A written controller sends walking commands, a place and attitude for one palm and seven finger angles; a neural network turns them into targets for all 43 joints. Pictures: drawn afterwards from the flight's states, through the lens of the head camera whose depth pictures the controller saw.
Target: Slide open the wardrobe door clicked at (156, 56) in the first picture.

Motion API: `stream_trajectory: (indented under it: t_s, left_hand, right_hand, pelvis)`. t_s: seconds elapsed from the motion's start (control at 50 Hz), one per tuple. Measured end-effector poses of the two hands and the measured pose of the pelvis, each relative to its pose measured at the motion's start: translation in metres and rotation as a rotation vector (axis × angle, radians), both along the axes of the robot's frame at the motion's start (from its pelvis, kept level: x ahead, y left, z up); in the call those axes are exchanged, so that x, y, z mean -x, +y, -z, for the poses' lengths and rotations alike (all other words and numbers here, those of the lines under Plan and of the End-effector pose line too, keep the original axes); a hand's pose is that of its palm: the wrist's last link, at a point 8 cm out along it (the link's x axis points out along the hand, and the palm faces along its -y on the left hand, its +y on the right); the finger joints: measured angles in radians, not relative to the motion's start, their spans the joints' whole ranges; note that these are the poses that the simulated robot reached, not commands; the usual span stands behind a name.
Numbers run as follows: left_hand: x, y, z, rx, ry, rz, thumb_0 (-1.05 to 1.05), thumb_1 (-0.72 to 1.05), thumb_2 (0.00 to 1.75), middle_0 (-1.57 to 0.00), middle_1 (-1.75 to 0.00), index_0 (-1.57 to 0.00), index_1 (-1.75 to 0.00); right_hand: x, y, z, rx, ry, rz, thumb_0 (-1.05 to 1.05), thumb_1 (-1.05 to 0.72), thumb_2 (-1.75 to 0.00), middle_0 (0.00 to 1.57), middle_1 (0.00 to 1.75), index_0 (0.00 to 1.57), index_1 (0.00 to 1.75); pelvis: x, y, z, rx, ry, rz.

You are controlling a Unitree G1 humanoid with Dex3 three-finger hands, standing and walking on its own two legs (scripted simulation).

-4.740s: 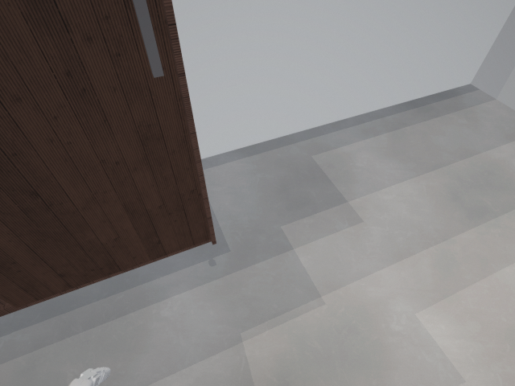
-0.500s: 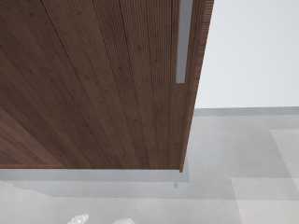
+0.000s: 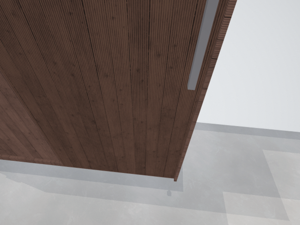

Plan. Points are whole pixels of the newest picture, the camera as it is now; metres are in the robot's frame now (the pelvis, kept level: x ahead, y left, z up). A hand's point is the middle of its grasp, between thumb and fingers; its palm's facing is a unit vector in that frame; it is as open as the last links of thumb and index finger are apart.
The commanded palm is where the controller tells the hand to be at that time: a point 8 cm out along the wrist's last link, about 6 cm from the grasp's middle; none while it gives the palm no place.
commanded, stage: come to a stop and stand still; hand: right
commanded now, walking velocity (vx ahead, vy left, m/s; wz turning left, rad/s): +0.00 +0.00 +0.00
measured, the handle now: (200, 44) +0.55 -0.09 +0.24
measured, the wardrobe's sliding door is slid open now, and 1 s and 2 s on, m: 0.00 0.00 0.00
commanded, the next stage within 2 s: look again from close up in 1.14 s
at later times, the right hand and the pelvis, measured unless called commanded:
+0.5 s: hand out of the picture -0.05 -0.11 -0.18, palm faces +0.06 +0.99 -0.13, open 7.4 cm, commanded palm none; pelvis +0.00 +0.03 +0.00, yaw -1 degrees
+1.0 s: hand out of the picture +0.01 -0.12 -0.18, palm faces +0.05 +0.98 -0.17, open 7.4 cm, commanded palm none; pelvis +0.03 +0.03 +0.00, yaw -1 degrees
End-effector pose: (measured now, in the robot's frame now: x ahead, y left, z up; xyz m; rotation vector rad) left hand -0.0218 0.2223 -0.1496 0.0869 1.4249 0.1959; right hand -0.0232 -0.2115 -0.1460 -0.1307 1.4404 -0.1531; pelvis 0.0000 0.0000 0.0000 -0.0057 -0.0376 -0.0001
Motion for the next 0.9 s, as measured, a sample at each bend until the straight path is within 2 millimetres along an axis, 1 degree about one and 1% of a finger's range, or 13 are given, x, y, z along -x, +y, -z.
stream_trajectory:
  t_s: [0.08, 0.14, 0.2, 0.28, 0.34, 0.4, 0.56, 0.6, 0.72, 0.9]
  left_hand:
    - [0.030, -0.002, 0.000, 0.014, 0.069, -0.014, 0.00, 0.91, 0.89, -0.20, -0.30, -0.20, -0.30]
    - [0.046, -0.004, 0.000, 0.025, 0.108, -0.020, 0.00, 0.91, 0.89, -0.20, -0.30, -0.20, -0.30]
    - [0.056, -0.005, 0.000, 0.036, 0.130, -0.027, 0.00, 0.91, 0.89, -0.20, -0.30, -0.20, -0.30]
    - [0.058, -0.007, 0.000, 0.046, 0.137, -0.031, 0.00, 0.91, 0.89, -0.20, -0.30, -0.20, -0.30]
    - [0.053, -0.007, 0.001, 0.051, 0.128, -0.029, 0.00, 0.91, 0.89, -0.20, -0.30, -0.20, -0.30]
    - [0.044, -0.007, 0.002, 0.053, 0.112, -0.023, 0.00, 0.91, 0.89, -0.20, -0.30, -0.20, -0.30]
    - [0.009, -0.002, 0.003, 0.047, 0.050, 0.005, 0.00, 0.90, 0.89, -0.20, -0.30, -0.20, -0.30]
    - [0.001, 0.001, 0.002, 0.040, 0.041, 0.017, 0.00, 0.91, 0.89, -0.20, -0.30, -0.20, -0.30]
    - [-0.014, 0.013, 0.000, 0.015, 0.032, 0.030, 0.01, 0.92, 0.89, -0.20, -0.30, -0.20, -0.30]
    - [-0.033, 0.023, -0.002, -0.004, 0.014, 0.044, 0.01, 0.92, 0.89, -0.20, -0.30, -0.20, -0.30]
  right_hand:
    - [0.002, 0.012, 0.003, -0.017, -0.007, 0.002, 0.00, -0.91, -0.90, 0.20, 0.30, 0.19, 0.30]
    - [0.005, 0.020, 0.004, -0.026, -0.010, 0.009, 0.00, -0.91, -0.90, 0.20, 0.30, 0.19, 0.30]
    - [0.010, 0.028, 0.005, -0.033, -0.001, 0.015, 0.00, -0.91, -0.90, 0.20, 0.30, 0.19, 0.30]
    - [0.018, 0.036, 0.006, -0.041, 0.019, 0.023, 0.00, -0.91, -0.90, 0.20, 0.30, 0.19, 0.30]
    - [0.023, 0.040, 0.006, -0.045, 0.035, 0.031, 0.00, -0.91, -0.90, 0.20, 0.30, 0.19, 0.30]
    - [0.026, 0.044, 0.006, -0.048, 0.047, 0.038, 0.00, -0.91, -0.90, 0.20, 0.30, 0.19, 0.30]
    - [0.026, 0.051, 0.005, -0.052, 0.060, 0.050, 0.00, -0.91, -0.90, 0.20, 0.30, 0.19, 0.30]
    - [0.023, 0.051, 0.005, -0.052, 0.059, 0.051, 0.00, -0.91, -0.90, 0.20, 0.30, 0.19, 0.30]
    - [0.012, 0.051, 0.005, -0.048, 0.050, 0.050, 0.00, -0.91, -0.90, 0.20, 0.30, 0.19, 0.30]
    - [-0.012, 0.045, 0.004, -0.028, 0.021, 0.036, 0.00, -0.91, -0.90, 0.20, 0.30, 0.19, 0.30]
  pelvis:
    - [0.005, 0.007, 0.000, -0.001, 0.000, 0.006]
    - [0.007, 0.011, 0.001, -0.003, 0.001, 0.010]
    - [0.009, 0.015, 0.001, -0.004, 0.003, 0.012]
    - [0.009, 0.020, 0.002, -0.006, 0.006, 0.014]
    - [0.008, 0.022, 0.002, -0.007, 0.007, 0.014]
    - [0.006, 0.024, 0.002, -0.007, 0.008, 0.014]
    - [-0.002, 0.028, 0.002, -0.006, 0.012, 0.011]
    - [-0.005, 0.028, 0.002, -0.006, 0.013, 0.012]
    - [-0.013, 0.030, 0.001, -0.003, 0.014, 0.011]
    - [-0.023, 0.033, 0.000, 0.001, 0.014, 0.011]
